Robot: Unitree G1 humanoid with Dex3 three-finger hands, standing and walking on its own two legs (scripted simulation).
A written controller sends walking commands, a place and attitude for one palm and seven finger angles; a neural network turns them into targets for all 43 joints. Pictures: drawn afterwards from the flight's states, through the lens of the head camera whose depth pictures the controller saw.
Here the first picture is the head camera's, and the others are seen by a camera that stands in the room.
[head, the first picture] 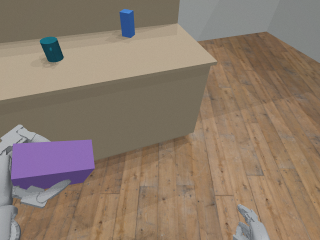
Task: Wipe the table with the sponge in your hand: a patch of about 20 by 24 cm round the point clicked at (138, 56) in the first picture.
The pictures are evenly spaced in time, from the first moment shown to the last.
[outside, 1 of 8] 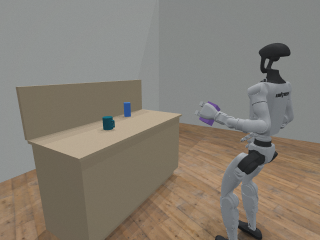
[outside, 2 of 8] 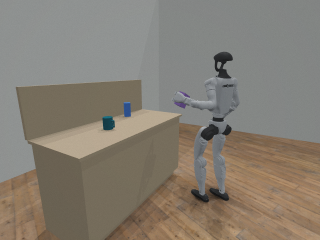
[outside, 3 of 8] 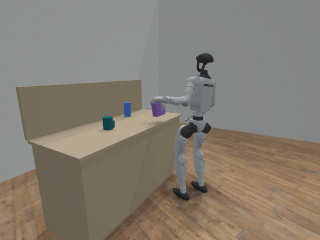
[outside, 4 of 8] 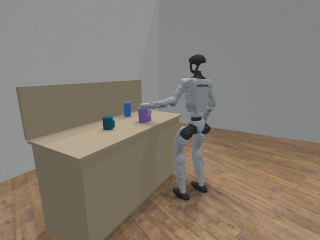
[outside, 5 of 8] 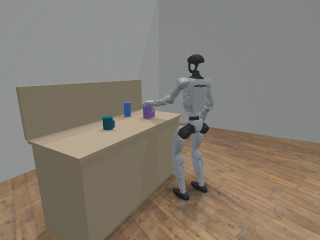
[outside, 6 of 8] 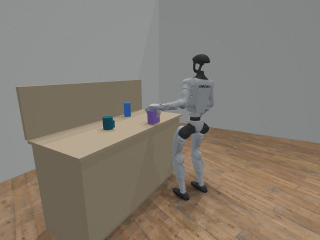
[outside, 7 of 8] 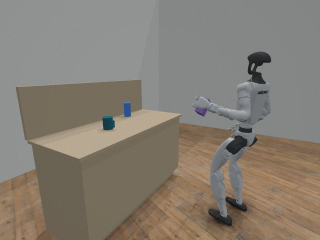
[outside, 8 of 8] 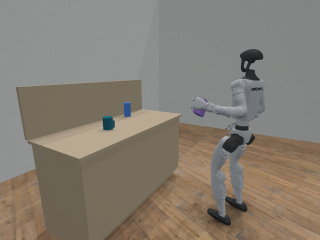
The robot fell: no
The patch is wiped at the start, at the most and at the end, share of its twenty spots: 0.00 1.00 1.00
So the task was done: yes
